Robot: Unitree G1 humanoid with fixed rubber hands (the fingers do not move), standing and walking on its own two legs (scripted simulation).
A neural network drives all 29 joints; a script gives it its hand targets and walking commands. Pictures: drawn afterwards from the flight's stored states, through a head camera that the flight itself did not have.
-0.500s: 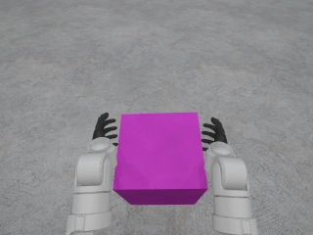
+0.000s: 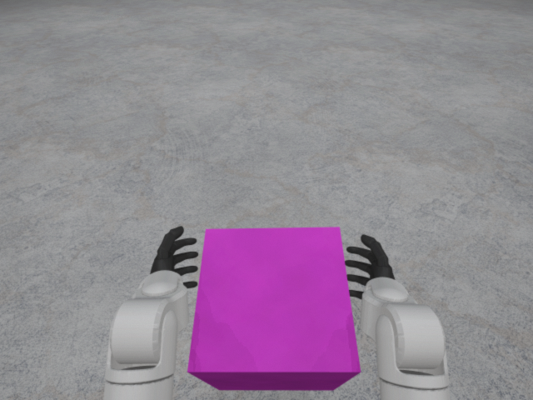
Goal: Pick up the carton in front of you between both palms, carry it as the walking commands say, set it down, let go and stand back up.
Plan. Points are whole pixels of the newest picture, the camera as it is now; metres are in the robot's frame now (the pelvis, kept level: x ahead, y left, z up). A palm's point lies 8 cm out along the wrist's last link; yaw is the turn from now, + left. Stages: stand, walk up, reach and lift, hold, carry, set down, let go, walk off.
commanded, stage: carry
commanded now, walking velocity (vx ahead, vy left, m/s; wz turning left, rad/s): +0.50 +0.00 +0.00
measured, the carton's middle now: (274, 315) +0.29 -0.01 -0.03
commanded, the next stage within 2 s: none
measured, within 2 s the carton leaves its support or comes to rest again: neither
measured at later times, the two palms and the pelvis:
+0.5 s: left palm (187, 161) +0.56 +0.16 +0.10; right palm (325, 167) +0.53 -0.12 +0.10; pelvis +0.28 +0.03 +0.01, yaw -3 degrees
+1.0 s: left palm (206, 136) +0.69 +0.14 +0.08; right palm (325, 143) +0.67 -0.14 +0.07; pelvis +0.40 +0.01 +0.01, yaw -2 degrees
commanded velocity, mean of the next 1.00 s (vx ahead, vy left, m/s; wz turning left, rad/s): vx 0.09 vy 0.00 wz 0.00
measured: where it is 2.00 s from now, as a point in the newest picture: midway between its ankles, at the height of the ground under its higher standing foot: outside the picture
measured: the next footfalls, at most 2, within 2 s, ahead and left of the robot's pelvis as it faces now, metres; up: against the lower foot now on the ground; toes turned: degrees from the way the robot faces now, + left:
left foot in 0.40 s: +0.42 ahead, +0.13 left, +0.00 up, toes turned -16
right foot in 0.62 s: +0.37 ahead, -0.10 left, +0.00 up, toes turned -2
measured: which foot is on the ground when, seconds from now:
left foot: up 0.00-0.38, down 0.40-1.00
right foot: down 0.00-0.44, up 0.46-0.60, down 0.62-1.00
